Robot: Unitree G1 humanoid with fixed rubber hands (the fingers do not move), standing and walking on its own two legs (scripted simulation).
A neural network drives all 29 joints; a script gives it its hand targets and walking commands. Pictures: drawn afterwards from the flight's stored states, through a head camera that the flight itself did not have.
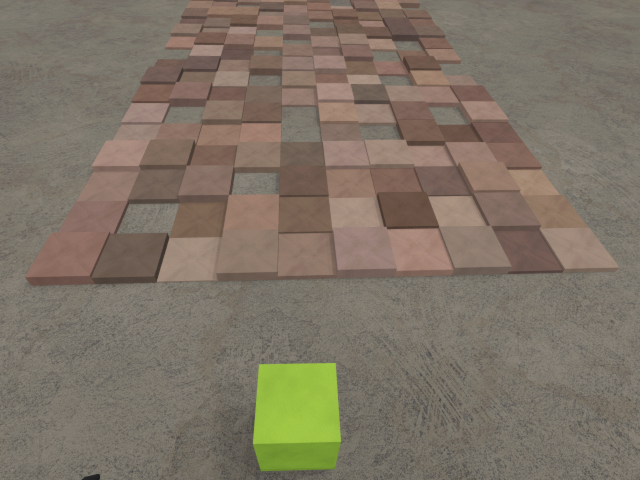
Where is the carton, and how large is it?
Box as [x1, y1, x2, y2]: [253, 363, 340, 470]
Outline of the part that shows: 335,363 259,364 253,445 261,470 334,468 340,443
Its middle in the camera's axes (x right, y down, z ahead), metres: -0.06 +0.50 +1.08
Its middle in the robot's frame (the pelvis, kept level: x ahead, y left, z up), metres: +0.44 +0.04 -0.66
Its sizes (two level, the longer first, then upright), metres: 0.210 0.200 0.250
